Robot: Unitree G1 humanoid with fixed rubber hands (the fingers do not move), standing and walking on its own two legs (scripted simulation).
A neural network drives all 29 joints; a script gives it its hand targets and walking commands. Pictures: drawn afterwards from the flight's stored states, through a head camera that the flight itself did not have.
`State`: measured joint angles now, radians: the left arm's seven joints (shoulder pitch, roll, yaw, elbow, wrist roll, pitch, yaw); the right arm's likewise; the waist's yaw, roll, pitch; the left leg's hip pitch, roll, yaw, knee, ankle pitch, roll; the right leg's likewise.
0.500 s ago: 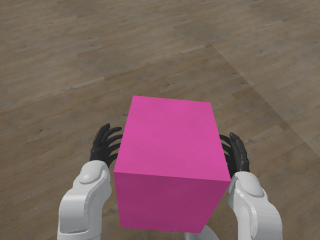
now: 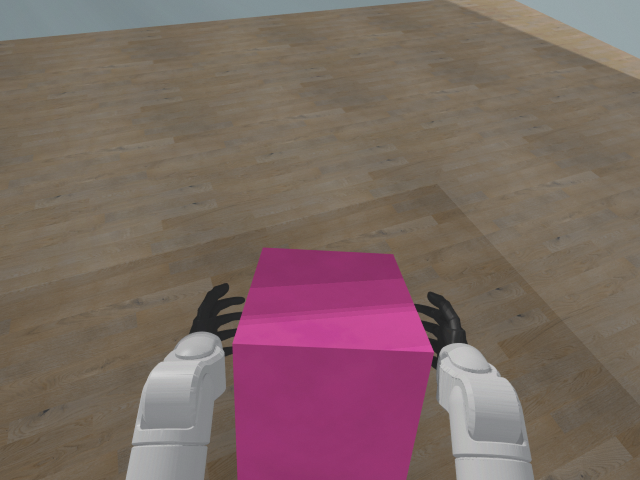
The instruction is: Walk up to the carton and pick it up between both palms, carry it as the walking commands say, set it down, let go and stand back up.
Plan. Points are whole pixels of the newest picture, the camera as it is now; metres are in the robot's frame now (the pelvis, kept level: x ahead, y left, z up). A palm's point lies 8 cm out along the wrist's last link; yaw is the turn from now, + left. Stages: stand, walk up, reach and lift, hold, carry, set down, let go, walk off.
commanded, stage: carry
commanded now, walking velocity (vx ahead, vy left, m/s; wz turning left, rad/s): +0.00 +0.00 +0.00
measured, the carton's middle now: (324, 365) +0.30 +0.02 -0.05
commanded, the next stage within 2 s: none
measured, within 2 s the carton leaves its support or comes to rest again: neither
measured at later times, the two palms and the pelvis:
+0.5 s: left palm (283, 215) +0.51 +0.10 +0.03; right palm (466, 239) +0.48 -0.19 +0.03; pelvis +0.23 -0.02 -0.01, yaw -5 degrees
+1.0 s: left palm (323, 134) +0.82 +0.06 -0.01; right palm (453, 152) +0.79 -0.23 -0.02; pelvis +0.52 -0.06 -0.03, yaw +0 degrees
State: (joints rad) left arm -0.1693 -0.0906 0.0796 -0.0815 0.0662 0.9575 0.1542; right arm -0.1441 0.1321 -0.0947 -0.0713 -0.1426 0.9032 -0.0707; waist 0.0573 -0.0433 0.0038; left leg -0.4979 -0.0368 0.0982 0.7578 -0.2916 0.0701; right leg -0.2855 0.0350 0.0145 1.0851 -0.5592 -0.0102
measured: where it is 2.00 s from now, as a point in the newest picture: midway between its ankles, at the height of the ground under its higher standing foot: (388, 227)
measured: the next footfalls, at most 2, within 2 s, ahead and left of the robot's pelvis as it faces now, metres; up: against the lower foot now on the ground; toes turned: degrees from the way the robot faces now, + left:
right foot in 0.10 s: +0.04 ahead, -0.09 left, +0.00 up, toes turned -4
right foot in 0.48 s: +0.22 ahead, -0.10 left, +0.00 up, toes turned -11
